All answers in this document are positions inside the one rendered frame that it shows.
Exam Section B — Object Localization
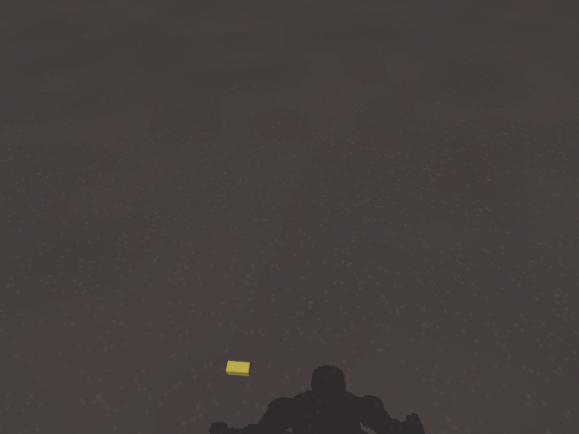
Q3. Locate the small box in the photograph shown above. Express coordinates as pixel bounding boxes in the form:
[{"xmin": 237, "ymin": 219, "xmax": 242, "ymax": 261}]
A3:
[{"xmin": 226, "ymin": 361, "xmax": 251, "ymax": 376}]

